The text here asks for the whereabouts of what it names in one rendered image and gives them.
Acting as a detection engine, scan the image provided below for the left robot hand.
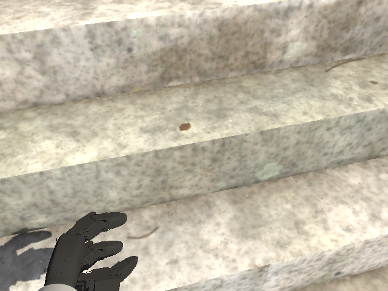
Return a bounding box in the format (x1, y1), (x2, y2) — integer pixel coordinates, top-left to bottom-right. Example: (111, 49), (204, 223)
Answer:
(44, 212), (138, 291)

